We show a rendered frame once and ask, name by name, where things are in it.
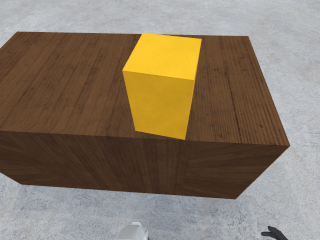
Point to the robot left thigh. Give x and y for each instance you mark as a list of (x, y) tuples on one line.
[(132, 232)]

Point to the pedestal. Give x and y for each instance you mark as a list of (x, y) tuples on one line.
[(66, 120)]

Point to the robot left shin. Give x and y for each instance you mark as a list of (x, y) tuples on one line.
[(136, 223)]

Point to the carton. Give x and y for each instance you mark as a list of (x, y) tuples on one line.
[(160, 77)]

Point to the robot right hand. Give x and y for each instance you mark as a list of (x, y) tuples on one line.
[(274, 233)]

